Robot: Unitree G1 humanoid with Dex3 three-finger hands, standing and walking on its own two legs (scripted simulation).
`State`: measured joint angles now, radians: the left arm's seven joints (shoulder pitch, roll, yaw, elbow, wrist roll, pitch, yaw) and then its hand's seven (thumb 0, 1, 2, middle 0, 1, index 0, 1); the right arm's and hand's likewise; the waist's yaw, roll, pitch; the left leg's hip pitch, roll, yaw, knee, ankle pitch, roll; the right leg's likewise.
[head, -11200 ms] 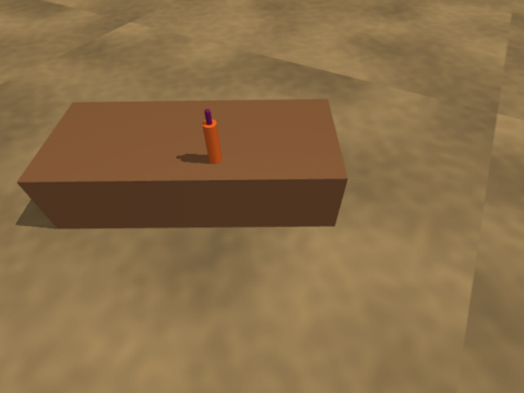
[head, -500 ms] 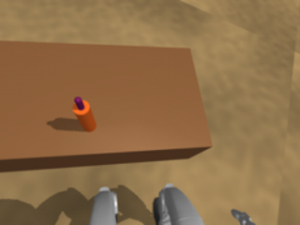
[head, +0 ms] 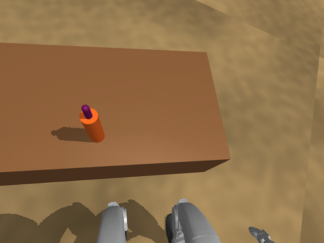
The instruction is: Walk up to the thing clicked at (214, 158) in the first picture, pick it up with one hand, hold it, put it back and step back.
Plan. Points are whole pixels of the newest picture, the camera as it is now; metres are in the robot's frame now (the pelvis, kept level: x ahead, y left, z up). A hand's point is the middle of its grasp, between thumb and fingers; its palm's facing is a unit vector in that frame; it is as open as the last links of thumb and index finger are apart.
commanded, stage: go down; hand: left
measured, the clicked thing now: (92, 123) +0.48 +0.18 -0.22
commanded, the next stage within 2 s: none
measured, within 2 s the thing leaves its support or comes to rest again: neither
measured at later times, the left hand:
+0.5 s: hand out of the picture +0.42 +0.39 +0.05, palm faces +0.20 -0.98 -0.03, open 17.2 cm
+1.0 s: hand out of the picture +0.42 +0.39 +0.06, palm faces +0.20 -0.98 -0.01, open 17.1 cm
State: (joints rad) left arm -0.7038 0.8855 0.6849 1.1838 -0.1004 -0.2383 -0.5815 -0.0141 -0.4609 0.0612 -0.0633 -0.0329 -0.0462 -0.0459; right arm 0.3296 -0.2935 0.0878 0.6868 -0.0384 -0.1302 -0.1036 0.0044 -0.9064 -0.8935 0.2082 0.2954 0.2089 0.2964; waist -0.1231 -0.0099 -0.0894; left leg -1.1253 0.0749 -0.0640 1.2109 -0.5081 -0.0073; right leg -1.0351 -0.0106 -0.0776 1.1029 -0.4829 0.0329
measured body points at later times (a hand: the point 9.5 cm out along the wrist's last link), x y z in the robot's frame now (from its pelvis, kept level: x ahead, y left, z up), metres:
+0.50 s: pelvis -0.01 +0.00 -0.01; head +0.15 +0.05 +0.41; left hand +0.40 +0.44 +0.05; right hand +0.06 -0.27 -0.10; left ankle +0.02 +0.12 -0.64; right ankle +0.02 -0.15 -0.64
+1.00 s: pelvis -0.01 +0.00 -0.01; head +0.15 +0.05 +0.41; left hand +0.40 +0.44 +0.06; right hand +0.06 -0.28 -0.10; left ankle +0.02 +0.12 -0.64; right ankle +0.02 -0.15 -0.64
